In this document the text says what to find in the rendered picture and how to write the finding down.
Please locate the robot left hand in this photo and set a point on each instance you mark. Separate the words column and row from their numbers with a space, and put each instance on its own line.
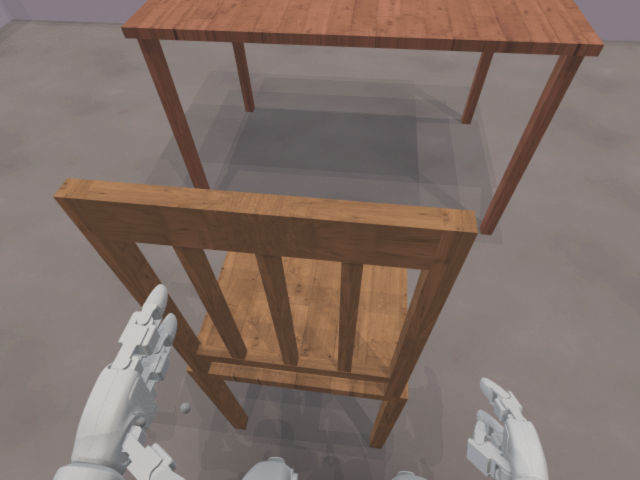
column 124, row 391

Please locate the robot right hand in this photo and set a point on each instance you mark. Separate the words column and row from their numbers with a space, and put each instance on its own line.
column 515, row 450

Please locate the chair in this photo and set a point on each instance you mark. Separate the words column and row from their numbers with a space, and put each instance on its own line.
column 312, row 294

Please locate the table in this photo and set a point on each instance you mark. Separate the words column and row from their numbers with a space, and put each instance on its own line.
column 549, row 27

